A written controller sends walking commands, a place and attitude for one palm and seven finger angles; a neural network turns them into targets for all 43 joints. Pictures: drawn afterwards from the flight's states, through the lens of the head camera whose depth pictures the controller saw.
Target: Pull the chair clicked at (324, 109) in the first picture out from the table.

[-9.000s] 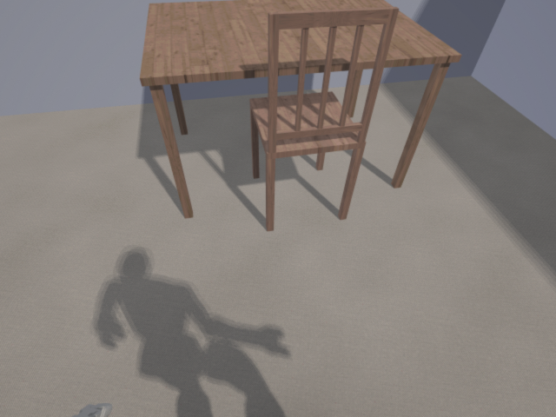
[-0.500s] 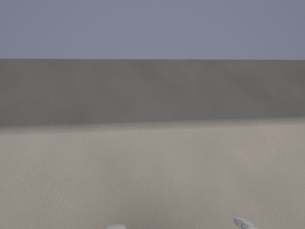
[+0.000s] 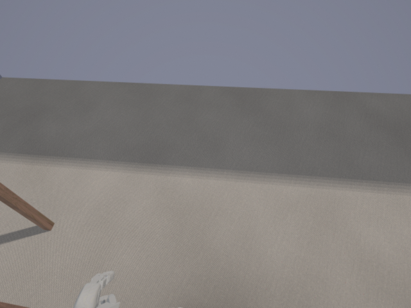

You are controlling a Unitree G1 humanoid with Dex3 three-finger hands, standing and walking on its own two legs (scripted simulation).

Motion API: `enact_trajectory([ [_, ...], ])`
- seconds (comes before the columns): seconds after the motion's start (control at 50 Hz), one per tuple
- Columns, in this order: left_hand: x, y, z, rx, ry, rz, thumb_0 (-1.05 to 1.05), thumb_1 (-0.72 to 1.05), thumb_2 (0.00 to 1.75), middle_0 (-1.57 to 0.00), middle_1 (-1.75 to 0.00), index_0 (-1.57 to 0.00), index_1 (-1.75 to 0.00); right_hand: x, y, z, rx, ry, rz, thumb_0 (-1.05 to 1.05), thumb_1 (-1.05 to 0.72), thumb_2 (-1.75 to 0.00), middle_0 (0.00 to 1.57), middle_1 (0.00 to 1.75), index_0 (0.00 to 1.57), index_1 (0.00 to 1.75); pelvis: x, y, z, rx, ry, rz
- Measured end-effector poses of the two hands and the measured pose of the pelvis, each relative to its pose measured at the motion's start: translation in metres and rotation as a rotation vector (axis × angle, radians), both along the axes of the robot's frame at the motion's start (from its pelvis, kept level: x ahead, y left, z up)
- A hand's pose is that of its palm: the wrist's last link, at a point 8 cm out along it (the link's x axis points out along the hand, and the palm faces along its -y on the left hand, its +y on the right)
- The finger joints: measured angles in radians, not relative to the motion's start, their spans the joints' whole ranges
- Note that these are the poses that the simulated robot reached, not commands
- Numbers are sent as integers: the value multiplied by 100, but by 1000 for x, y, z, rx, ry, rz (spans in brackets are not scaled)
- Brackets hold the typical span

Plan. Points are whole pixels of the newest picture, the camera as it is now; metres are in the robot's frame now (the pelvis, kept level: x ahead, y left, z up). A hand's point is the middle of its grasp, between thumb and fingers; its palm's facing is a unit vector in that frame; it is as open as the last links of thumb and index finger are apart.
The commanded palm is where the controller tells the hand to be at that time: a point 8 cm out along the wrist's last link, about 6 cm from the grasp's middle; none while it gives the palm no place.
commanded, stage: turn to face it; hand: left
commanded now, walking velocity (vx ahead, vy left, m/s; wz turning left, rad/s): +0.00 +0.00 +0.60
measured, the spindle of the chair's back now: out of the picture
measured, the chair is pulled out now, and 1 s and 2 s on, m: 0.00 0.00 0.00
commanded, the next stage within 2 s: none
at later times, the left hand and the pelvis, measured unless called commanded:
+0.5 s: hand out of the picture -0.07 +0.22 -0.18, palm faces +0.39 -0.89 -0.25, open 7.4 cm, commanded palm none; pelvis -0.01 +0.02 -0.01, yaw +20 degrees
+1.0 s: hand out of the picture +0.00 +0.27 -0.14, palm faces +0.57 -0.78 -0.26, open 7.4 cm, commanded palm none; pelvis +0.00 +0.02 +0.01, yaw +36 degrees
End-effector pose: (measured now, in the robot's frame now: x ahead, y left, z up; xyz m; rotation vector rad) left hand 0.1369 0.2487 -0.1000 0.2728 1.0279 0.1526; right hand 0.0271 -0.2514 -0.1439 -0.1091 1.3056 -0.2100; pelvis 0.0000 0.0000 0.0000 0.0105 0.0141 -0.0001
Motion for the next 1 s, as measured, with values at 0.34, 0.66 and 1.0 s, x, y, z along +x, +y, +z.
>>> enact_trajectory([
  [0.34,-139,-18,-4,-46,156,312,0,91,90,-20,-30,-21,-29,75,-14,11,-19,24,281,0,-91,-90,19,30,20,30,-3,-14,12,39,-28,250],
  [0.66,-240,49,-39,-119,247,584,1,91,90,-20,-30,-20,-29,178,112,52,-80,-236,606,0,-91,-90,20,30,20,30,-18,39,6,-34,-30,441],
  [1.0,-176,53,-3,-42,12,635,0,91,90,-20,-30,-20,-29,135,82,22,-35,-15,643,0,-91,-90,20,30,21,30,-5,17,10,-28,-4,632],
])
